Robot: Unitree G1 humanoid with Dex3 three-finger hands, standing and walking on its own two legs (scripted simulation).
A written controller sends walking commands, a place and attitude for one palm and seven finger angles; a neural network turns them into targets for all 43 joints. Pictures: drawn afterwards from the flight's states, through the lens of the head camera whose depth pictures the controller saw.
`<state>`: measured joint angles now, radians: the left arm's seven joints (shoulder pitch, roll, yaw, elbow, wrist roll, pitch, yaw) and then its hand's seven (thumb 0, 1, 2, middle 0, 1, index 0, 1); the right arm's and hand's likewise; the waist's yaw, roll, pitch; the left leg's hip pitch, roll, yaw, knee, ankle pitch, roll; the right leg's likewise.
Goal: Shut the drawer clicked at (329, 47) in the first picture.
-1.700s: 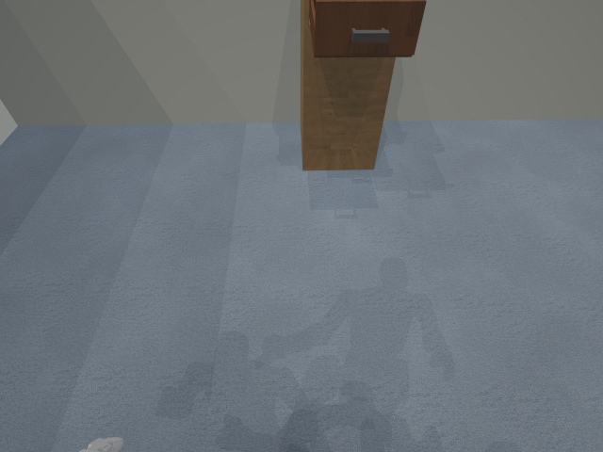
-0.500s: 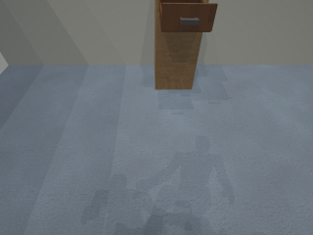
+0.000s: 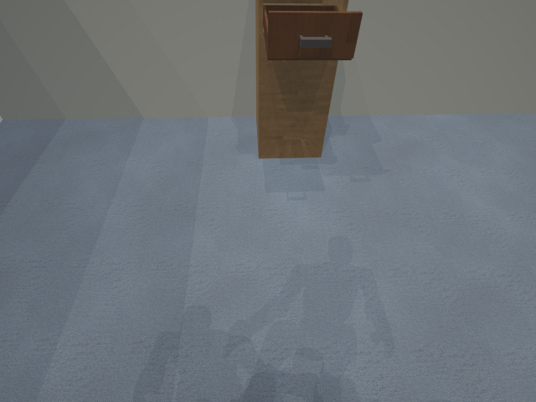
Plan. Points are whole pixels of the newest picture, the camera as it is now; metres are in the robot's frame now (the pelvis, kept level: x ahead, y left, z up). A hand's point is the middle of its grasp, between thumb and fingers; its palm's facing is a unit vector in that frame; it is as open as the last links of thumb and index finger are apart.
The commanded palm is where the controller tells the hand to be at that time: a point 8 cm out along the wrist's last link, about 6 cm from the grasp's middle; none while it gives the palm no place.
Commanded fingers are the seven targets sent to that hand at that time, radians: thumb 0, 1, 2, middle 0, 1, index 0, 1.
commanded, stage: walk to a spot facing it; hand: left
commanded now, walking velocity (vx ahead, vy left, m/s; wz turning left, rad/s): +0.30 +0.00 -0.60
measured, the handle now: (314, 39) +1.28 -0.07 +0.04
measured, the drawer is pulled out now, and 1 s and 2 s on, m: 0.29 0.29 0.29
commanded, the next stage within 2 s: none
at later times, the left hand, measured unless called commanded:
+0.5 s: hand out of the picture +0.11 +0.16 -0.17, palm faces -0.16 -0.97 -0.17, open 7.3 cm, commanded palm none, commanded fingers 0.00 0.90 0.90 -0.20 -0.30 -0.20 -0.30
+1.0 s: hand (238, 227) +0.54 +0.12 -0.16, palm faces -0.50 -0.85 -0.17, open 7.3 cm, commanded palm none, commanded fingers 0.00 0.90 0.90 -0.20 -0.30 -0.20 -0.30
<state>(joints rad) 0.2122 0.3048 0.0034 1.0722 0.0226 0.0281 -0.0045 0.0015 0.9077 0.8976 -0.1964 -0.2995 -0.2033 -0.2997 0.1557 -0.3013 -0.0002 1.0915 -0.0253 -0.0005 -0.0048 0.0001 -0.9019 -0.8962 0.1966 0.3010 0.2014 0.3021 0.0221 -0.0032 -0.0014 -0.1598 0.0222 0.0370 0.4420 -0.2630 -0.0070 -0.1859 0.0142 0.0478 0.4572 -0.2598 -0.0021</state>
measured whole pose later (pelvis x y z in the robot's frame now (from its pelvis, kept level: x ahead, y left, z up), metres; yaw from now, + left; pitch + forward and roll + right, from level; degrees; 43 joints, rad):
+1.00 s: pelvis +0.35 +0.01 +0.00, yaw -30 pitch +0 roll -1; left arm 0.12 0.24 0.09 0.94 0.05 0.03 -0.04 0.00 0.92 0.90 -0.19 -0.30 -0.20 -0.30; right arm 0.41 -0.18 -0.04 1.07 -0.02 -0.09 -0.03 -0.01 -0.92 -0.90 0.19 0.30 0.20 0.30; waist -0.03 -0.04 0.04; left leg -0.05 0.04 0.31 0.34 -0.30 0.05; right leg -0.66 -0.11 -0.05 1.03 -0.12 0.03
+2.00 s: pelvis +0.71 -0.22 +0.00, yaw -55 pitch -1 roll -1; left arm 0.20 0.19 0.09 0.99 0.04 0.04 -0.04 0.00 0.91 0.90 -0.19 -0.30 -0.20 -0.30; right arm 0.36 -0.15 -0.05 1.05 -0.03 -0.07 -0.03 -0.01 -0.93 -0.90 0.20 0.30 0.20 0.30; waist 0.00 -0.03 0.06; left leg -0.03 0.10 0.34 0.37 -0.31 0.00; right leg -0.63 -0.11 -0.09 0.96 -0.16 0.03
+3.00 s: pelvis +0.74 -0.33 -0.01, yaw -36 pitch +1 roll -1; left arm 0.17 0.24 0.08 0.92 0.01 0.05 0.02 0.00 0.91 0.90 -0.19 -0.30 -0.20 -0.30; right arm 0.20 -0.24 -0.07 0.94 -0.03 0.04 0.00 0.00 -0.90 -0.90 0.20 0.30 0.20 0.30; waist -0.03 0.03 0.05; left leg -0.33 -0.02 -0.05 0.51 -0.20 0.01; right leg -0.34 -0.04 -0.02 0.71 -0.40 0.08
